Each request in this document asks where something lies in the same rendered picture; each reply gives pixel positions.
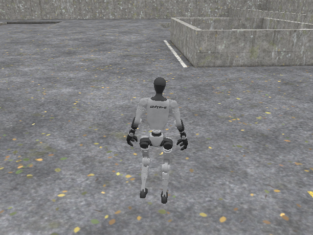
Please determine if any robot torso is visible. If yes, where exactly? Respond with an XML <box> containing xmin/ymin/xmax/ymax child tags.
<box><xmin>147</xmin><ymin>97</ymin><xmax>170</xmax><ymax>147</ymax></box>

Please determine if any left robot forearm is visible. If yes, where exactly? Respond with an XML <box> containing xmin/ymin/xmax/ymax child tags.
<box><xmin>128</xmin><ymin>117</ymin><xmax>138</xmax><ymax>137</ymax></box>

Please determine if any left robot hand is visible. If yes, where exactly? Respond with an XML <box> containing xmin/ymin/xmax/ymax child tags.
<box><xmin>126</xmin><ymin>135</ymin><xmax>137</xmax><ymax>146</ymax></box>

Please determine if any left robot foot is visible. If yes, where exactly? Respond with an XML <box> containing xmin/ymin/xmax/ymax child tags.
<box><xmin>140</xmin><ymin>188</ymin><xmax>148</xmax><ymax>198</ymax></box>

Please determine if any robot left upper arm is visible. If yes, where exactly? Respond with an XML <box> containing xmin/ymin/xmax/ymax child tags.
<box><xmin>134</xmin><ymin>98</ymin><xmax>149</xmax><ymax>125</ymax></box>

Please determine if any robot right upper arm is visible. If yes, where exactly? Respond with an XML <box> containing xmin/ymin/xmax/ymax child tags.
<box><xmin>169</xmin><ymin>99</ymin><xmax>182</xmax><ymax>127</ymax></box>

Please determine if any right robot hand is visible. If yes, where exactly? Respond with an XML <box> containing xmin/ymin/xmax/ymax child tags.
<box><xmin>177</xmin><ymin>138</ymin><xmax>188</xmax><ymax>150</ymax></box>

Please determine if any right robot forearm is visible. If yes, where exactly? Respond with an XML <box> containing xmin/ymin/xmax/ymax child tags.
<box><xmin>177</xmin><ymin>120</ymin><xmax>187</xmax><ymax>140</ymax></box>

